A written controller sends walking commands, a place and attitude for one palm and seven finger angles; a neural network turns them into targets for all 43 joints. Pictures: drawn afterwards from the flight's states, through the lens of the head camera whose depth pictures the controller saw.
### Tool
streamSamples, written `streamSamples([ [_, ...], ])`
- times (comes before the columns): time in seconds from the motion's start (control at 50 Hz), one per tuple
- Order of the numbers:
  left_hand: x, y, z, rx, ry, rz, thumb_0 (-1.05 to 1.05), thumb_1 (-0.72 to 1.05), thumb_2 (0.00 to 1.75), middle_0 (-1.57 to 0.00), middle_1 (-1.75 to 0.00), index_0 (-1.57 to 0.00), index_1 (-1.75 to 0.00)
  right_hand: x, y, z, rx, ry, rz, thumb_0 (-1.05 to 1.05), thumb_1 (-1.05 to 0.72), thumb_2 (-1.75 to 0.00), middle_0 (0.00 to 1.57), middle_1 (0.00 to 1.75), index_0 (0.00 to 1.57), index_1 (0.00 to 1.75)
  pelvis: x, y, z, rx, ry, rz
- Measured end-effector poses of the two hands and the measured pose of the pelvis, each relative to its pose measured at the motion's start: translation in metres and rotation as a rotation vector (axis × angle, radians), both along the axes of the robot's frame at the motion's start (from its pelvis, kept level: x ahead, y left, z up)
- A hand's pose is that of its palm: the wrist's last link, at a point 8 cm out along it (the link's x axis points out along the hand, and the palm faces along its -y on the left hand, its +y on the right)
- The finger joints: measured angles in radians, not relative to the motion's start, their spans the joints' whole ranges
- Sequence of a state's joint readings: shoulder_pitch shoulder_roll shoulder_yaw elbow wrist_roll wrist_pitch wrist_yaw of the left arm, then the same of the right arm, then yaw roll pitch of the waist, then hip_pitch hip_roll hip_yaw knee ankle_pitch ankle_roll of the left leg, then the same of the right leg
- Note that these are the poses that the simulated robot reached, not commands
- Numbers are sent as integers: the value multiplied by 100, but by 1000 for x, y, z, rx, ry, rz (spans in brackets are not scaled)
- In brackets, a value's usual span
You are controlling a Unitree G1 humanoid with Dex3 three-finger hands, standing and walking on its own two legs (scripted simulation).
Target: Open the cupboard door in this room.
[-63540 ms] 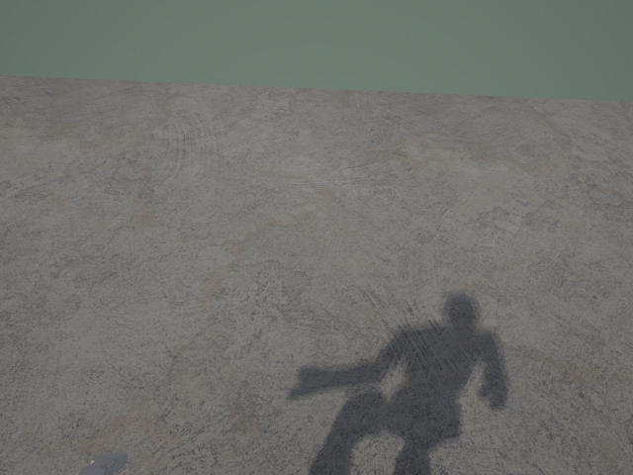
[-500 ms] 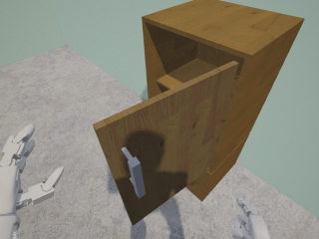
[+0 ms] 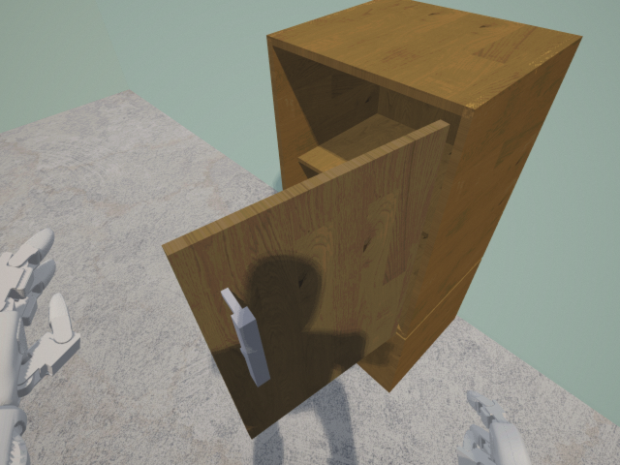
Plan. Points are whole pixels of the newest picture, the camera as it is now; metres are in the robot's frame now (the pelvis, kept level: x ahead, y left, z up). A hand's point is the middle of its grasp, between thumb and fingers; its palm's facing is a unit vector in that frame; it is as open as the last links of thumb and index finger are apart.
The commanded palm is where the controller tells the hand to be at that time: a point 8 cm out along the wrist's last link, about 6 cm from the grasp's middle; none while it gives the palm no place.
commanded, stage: step back with the hand held close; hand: left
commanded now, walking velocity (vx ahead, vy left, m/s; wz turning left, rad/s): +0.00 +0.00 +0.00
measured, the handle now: (245, 338) +0.26 +0.13 +0.03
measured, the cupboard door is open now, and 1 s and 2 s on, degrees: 81 81 81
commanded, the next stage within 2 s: stop stepping back and stand still in 1.04 s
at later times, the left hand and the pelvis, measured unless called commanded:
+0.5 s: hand (38, 367) +0.16 +0.28 +0.15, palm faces +0.29 -0.80 -0.52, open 7.4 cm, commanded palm +0.09 +0.33 +0.17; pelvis -0.06 +0.03 +0.00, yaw -2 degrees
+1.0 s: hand out of the picture +0.03 +0.33 +0.15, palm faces +0.48 -0.78 -0.41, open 7.4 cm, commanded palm -0.03 +0.36 +0.17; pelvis -0.16 +0.06 -0.02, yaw +2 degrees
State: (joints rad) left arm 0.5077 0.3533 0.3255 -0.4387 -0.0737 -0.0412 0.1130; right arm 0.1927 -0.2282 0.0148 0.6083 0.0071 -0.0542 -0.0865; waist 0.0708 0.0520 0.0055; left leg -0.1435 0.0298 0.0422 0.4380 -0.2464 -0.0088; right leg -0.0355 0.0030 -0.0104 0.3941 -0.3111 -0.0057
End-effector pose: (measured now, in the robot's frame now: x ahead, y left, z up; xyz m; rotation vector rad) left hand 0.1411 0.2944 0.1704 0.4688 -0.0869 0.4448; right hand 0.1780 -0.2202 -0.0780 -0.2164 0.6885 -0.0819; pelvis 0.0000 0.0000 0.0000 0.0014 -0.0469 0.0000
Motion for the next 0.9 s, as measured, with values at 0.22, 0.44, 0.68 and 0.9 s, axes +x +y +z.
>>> streamSamples([
  [0.22, -5, 11, 9, 45, -41, 0, 2, 89, 90, -21, -31, -21, -30, -11, 1, 1, -1, 11, -9, 1, -90, -90, 20, 30, 21, 30, -15, 2, 1, -15, 6, 1],
  [0.44, -12, 18, -3, 82, 62, -134, 2, 89, 90, -21, -31, -21, -30, -54, -2, 7, -36, 54, -125, 1, -90, -90, 20, 30, 21, 30, -46, 27, 1, -17, 45, -39],
  [0.68, -72, 48, 7, 160, -61, -97, 2, 89, 90, -21, -31, -22, -30, -111, 24, 2, -41, 32, -104, 1, -90, -90, 20, 30, 21, 30, -96, 44, -11, -28, 24, -18],
  [0.9, -145, 49, 0, 111, -124, -20, 2, 89, 90, -21, -31, -22, -30, -154, 37, -14, -42, 67, -20, 1, -90, -90, 21, 30, 21, 30, -140, 45, -17, -25, 19, 24],
])
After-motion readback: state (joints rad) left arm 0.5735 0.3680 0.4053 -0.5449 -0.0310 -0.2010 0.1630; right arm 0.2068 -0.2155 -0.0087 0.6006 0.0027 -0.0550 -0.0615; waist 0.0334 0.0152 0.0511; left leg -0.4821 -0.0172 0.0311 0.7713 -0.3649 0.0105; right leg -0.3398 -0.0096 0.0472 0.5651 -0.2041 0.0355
